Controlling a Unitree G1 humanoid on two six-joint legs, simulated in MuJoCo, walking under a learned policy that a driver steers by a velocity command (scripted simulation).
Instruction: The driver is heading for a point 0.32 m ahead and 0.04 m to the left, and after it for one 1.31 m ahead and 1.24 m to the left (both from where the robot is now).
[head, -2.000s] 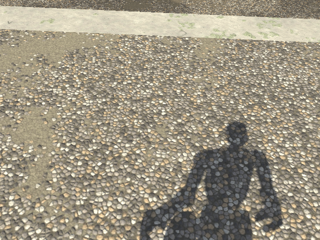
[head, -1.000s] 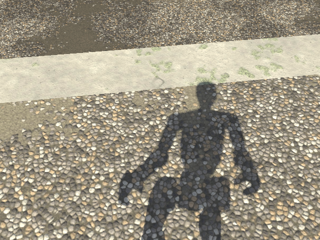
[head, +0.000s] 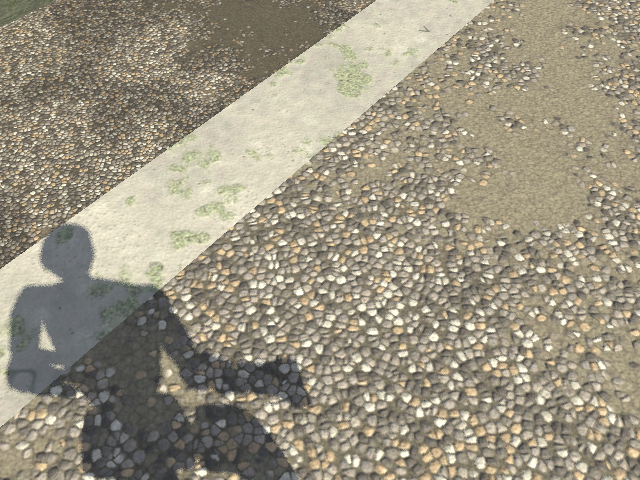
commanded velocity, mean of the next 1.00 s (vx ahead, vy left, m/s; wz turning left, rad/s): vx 0.26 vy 0.00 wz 0.26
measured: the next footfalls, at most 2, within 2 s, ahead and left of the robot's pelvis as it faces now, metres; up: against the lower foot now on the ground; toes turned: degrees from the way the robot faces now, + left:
right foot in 0.08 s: +0.02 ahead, -0.14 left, +0.00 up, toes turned +4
left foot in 0.52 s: +0.18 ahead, +0.14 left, +0.00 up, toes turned +3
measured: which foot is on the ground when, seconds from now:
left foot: down 0.00-0.22, up 0.24-0.50, down 0.52-0.96, up 0.98-1.00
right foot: up 0.00-0.06, down 0.08-0.52, up 0.54-0.96, down 0.98-1.00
